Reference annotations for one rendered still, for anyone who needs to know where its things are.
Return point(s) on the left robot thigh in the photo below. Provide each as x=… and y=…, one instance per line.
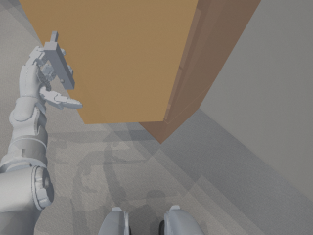
x=115, y=223

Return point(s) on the left robot forearm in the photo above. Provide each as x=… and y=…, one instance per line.
x=28, y=145

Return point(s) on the left robot hand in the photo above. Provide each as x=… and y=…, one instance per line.
x=33, y=78

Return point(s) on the robot left upper arm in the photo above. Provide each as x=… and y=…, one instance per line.
x=24, y=194

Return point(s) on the cupboard door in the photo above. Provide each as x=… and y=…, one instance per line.
x=125, y=54

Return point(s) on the handle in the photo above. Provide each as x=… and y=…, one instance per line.
x=58, y=62

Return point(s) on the right robot shin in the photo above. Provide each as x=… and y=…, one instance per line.
x=175, y=207

